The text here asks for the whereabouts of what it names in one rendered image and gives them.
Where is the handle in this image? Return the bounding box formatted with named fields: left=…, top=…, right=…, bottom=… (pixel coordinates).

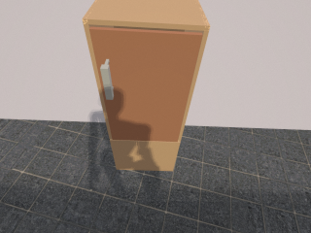
left=100, top=59, right=114, bottom=100

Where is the cupboard door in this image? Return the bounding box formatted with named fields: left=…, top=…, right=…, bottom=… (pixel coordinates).
left=89, top=26, right=203, bottom=142

